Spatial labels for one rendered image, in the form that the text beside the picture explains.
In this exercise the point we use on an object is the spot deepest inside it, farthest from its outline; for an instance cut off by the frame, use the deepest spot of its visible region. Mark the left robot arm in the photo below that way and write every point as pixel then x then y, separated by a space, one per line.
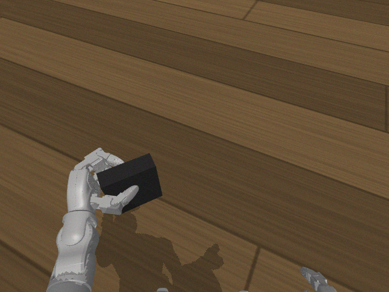
pixel 75 265

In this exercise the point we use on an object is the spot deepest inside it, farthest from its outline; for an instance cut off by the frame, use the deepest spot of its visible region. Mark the carton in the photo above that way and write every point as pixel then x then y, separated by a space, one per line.
pixel 140 171

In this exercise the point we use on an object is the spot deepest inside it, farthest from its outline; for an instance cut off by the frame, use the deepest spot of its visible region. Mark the left robot hand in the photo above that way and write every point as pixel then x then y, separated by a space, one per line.
pixel 83 191

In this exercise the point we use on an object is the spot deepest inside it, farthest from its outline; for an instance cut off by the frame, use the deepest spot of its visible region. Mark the right robot hand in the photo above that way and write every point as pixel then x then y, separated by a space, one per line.
pixel 317 280

